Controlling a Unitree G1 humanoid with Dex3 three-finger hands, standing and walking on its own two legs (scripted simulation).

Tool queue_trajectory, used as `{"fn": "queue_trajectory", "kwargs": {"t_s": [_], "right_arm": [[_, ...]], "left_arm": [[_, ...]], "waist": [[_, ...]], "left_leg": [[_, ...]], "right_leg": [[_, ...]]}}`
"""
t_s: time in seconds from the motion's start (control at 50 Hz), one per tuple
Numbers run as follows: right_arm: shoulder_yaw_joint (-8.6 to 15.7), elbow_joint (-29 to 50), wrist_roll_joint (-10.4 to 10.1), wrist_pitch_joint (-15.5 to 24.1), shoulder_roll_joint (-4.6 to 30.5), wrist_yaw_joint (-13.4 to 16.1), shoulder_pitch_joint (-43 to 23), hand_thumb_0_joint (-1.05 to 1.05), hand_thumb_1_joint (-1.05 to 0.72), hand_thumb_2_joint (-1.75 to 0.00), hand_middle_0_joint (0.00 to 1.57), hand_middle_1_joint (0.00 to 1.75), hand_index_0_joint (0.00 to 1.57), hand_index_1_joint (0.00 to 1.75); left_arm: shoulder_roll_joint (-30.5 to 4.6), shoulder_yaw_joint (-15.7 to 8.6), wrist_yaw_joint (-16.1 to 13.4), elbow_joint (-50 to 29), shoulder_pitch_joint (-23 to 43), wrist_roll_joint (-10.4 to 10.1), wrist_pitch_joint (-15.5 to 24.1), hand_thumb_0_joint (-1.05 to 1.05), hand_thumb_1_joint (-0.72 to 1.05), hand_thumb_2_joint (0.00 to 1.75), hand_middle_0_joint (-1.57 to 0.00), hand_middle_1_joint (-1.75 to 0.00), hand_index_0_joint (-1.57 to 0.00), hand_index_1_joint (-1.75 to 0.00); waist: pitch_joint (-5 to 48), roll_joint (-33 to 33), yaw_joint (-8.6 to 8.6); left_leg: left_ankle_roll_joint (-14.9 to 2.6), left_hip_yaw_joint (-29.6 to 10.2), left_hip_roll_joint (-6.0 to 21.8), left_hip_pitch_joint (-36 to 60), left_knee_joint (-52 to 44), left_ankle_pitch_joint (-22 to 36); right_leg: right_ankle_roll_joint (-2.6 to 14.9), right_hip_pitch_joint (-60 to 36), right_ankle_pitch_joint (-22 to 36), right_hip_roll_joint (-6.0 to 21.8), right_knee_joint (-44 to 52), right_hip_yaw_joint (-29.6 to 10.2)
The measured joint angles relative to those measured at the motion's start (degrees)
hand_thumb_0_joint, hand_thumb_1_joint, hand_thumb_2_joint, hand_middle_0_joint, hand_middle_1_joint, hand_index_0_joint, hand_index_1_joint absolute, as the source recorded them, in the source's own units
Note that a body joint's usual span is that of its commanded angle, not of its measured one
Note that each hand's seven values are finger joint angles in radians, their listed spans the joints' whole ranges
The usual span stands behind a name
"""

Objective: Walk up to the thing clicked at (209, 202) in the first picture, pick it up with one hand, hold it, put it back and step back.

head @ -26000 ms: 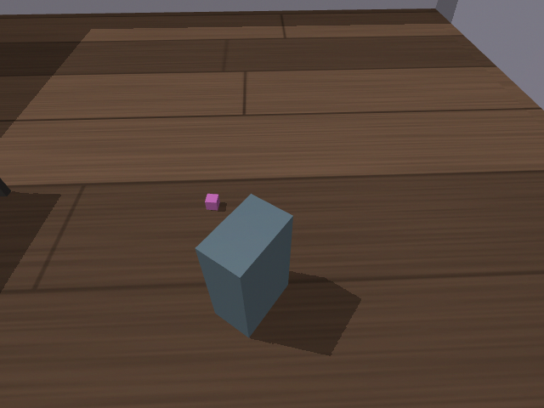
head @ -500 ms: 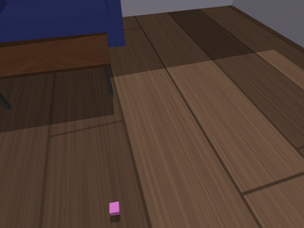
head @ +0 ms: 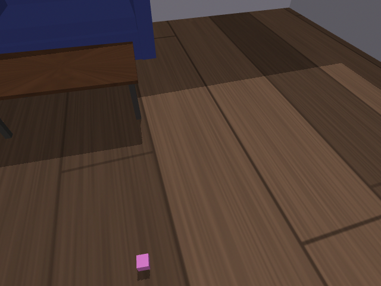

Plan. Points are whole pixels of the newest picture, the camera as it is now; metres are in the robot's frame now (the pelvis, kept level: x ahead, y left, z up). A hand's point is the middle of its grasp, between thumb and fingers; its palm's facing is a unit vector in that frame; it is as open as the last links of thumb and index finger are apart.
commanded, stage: stand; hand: left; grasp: from above
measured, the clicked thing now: (143, 262) +0.38 +0.25 -0.76
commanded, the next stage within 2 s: rise first in 0.66 s
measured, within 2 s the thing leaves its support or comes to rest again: neither
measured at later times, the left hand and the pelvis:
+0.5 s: hand out of the picture +0.07 +0.26 -0.16, palm faces -0.03 -0.94 -0.34, open 7.4 cm; pelvis +0.00 +0.00 +0.00, yaw +0 degrees
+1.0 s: hand out of the picture +0.15 +0.25 -0.17, palm faces -0.01 -0.94 -0.34, open 9.0 cm; pelvis -0.02 +0.00 -0.02, yaw +0 degrees
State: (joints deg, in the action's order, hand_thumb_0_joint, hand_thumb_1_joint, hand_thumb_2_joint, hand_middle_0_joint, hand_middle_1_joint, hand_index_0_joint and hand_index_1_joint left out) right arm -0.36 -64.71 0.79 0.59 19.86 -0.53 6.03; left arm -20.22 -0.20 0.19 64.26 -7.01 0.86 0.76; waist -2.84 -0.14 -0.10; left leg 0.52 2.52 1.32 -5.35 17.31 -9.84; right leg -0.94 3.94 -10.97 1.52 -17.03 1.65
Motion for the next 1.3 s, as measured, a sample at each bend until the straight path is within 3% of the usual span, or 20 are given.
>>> {"fn": "queue_trajectory", "kwargs": {"t_s": [0.78, 0.82, 0.88, 0.98, 1.18, 1.3], "right_arm": [[0.03, 0.30, 0.03, 0.05, -0.01, 0.00, 0.25, 0.00, -0.90, -0.90, 0.20, 0.30, 0.20, 0.30], [-0.19, 5.17, -1.73, 0.32, -0.24, 1.00, 2.15, 0.00, -0.91, -0.91, 0.20, 0.30, 0.20, 0.29], [-0.03, 11.72, -3.08, 1.48, -1.50, 2.08, 3.98, 0.00, -0.92, -0.91, 0.20, 0.30, 0.20, 0.29], [1.19, 18.20, -1.99, 2.05, -4.87, 1.71, 5.85, 0.00, -0.91, -0.90, 0.20, 0.30, 0.20, 0.29], [1.89, 25.47, -1.56, 2.93, -6.02, 0.65, 9.11, 0.00, -0.83, -0.89, 0.20, 0.30, 0.20, 0.30], [2.73, 28.05, -1.14, 4.90, -5.67, 1.09, 8.06, 0.01, -0.82, -0.88, 0.20, 0.30, 0.20, 0.30]], "left_arm": [[-0.03, 0.09, -0.06, -0.17, 0.07, 0.02, 0.05, 0.00, 0.90, 0.90, -0.20, -0.30, -0.20, -0.30], [0.45, -0.87, -0.73, -3.02, 0.10, -1.24, 0.30, 0.01, 0.88, 0.89, -0.21, -0.32, -0.21, -0.32], [1.16, -3.33, -0.64, -2.56, 5.29, -0.85, 1.06, 0.01, 0.80, 0.88, -0.22, -0.41, -0.22, -0.40], [0.16, -7.75, 1.14, -3.46, 10.45, 3.92, 0.54, 0.01, 0.54, 0.87, -0.18, -0.64, -0.19, -0.62], [1.14, -9.28, -0.04, -11.99, 5.87, 9.36, -5.25, 0.00, -0.12, 0.95, -0.07, -0.95, -0.08, -0.94], [1.35, -9.79, -0.22, -20.10, 1.35, 11.50, -5.44, 0.00, -0.35, 0.97, -0.06, -1.02, -0.06, -1.01]], "waist": [[-0.03, -0.07, -0.01], [0.41, -0.08, -0.25], [-0.38, -0.24, -0.35], [1.20, -1.23, -0.99], [5.09, -0.19, -2.19], [6.64, -0.21, -1.70]], "left_leg": [[-0.19, -0.06, -0.19, -0.10, 0.25, -0.23], [-0.32, -0.41, -0.26, -3.23, 2.69, -0.97], [-0.32, -0.98, -0.23, -8.67, 7.28, -2.21], [-0.07, -0.75, 0.46, -18.16, 15.37, -5.07], [-0.29, -0.82, 1.06, -30.00, 28.35, -11.03], [-0.38, -1.39, 1.26, -39.05, 38.47, -15.29]], "right_leg": [[-0.19, -0.06, -0.11, 0.19, 0.01, 0.04], [-0.13, 2.99, -1.04, 0.34, -2.58, 0.34], [0.07, 8.25, -2.56, 0.45, -7.27, 0.76], [0.41, 17.99, -5.32, 0.04, -15.46, 0.26], [0.26, 29.55, -10.78, -0.17, -27.67, -0.12], [0.16, 38.33, -15.06, -0.09, -37.58, 0.05]]}}
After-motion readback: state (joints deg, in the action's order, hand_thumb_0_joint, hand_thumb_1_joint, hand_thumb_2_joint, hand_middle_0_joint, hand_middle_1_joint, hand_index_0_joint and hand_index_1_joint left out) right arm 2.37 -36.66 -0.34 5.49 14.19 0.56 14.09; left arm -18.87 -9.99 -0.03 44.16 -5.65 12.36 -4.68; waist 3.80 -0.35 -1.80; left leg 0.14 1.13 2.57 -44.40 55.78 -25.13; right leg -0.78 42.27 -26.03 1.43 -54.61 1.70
